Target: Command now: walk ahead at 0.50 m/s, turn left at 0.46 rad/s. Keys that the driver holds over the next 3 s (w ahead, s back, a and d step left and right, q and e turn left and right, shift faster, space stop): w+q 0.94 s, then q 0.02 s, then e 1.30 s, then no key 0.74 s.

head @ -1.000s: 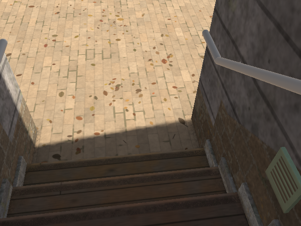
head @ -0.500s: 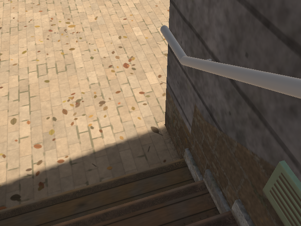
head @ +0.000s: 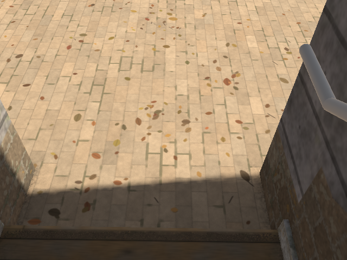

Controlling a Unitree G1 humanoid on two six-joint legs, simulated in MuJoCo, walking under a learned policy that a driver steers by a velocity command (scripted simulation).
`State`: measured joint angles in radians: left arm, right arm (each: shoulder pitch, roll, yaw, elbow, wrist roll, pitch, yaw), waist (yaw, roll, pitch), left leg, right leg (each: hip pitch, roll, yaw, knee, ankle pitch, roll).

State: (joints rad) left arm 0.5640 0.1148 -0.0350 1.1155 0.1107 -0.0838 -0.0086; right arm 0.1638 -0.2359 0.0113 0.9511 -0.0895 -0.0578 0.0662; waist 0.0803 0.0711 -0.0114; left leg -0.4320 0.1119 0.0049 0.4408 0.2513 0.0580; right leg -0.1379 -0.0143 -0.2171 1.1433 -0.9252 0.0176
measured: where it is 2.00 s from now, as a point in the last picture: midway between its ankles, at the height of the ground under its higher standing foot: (153, 211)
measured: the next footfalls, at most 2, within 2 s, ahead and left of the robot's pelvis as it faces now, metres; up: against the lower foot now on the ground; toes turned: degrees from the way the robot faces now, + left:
left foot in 0.02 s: +0.14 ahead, +0.11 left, -0.17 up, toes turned +6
right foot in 0.46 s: +0.41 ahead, -0.07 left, -0.35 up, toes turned +15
